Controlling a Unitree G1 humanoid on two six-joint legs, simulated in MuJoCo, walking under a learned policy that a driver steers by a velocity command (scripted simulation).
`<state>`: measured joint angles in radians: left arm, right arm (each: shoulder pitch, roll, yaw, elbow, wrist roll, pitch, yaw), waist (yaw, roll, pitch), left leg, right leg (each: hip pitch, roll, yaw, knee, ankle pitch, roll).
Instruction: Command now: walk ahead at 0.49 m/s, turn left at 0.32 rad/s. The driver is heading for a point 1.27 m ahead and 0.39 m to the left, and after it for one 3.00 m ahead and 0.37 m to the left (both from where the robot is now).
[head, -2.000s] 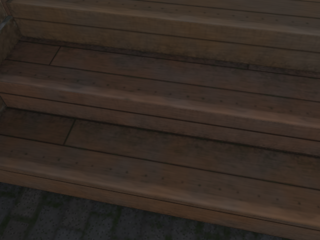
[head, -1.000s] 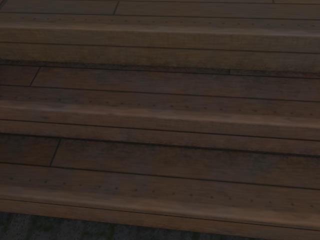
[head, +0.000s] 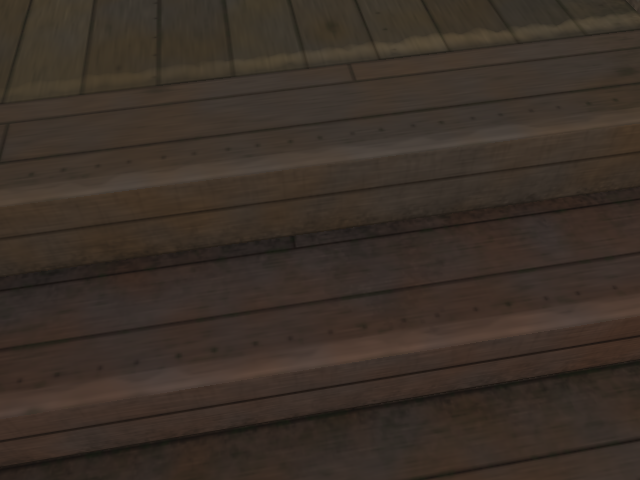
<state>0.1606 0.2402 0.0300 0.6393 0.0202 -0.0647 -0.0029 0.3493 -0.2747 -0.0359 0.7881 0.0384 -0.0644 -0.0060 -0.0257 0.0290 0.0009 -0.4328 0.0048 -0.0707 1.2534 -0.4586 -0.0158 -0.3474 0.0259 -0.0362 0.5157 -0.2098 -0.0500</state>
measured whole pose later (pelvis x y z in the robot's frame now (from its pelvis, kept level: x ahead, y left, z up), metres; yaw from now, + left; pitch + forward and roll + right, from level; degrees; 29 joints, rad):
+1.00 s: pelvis +0.54 +0.17 +0.25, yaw +34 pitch +2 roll -3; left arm 0.09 0.16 -0.04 0.64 0.03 -0.08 0.01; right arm 0.39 -0.18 -0.02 0.94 -0.02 -0.05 0.02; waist 0.03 0.01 -0.04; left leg -0.30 -0.13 -0.25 1.15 -0.13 0.12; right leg -0.74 -0.01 -0.17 1.19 -0.50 -0.08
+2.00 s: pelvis +1.02 +0.49 +0.51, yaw +8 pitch +3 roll +1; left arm 0.40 0.20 0.00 0.78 -0.02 -0.04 -0.04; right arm 0.09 -0.20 0.01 0.60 -0.01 -0.12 0.01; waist 0.00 0.01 -0.07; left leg -0.74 0.01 -0.06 1.66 -0.31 0.07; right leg -0.34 0.10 0.10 0.71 -0.40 -0.10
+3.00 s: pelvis +1.24 +0.53 +0.53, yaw -23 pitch +2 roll +1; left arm 0.17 0.21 0.03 0.61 0.01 0.00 0.01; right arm 0.14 -0.26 -0.04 0.79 0.00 0.04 -0.03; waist 0.00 0.03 0.01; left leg -0.42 0.04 0.00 0.80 -0.38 -0.07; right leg -0.30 0.03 0.01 0.51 -0.24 -0.04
